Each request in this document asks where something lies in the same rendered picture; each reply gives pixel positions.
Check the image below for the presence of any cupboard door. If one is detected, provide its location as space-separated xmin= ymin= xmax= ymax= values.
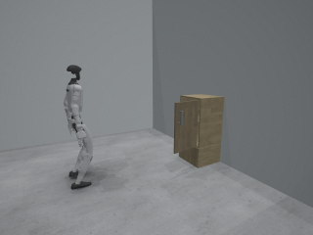
xmin=173 ymin=100 xmax=199 ymax=154

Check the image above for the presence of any robot left forearm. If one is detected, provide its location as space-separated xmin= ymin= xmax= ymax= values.
xmin=64 ymin=106 xmax=71 ymax=122

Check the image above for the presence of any robot left upper arm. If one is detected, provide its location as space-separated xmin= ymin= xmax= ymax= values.
xmin=64 ymin=93 xmax=68 ymax=107

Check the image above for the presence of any left robot hand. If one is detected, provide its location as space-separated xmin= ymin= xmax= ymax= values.
xmin=67 ymin=122 xmax=77 ymax=136

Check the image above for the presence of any handle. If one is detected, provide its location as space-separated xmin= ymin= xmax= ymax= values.
xmin=178 ymin=111 xmax=183 ymax=125

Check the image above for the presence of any right robot thigh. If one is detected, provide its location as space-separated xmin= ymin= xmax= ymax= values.
xmin=74 ymin=124 xmax=93 ymax=159

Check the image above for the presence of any right robot hand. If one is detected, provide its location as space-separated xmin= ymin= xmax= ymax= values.
xmin=76 ymin=129 xmax=88 ymax=147

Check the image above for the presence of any robot right forearm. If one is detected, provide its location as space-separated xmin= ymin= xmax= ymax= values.
xmin=71 ymin=105 xmax=83 ymax=131

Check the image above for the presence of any robot right upper arm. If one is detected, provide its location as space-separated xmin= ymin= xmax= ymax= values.
xmin=70 ymin=84 xmax=82 ymax=109

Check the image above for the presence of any robot torso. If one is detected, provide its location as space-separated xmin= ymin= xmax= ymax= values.
xmin=66 ymin=82 xmax=83 ymax=129

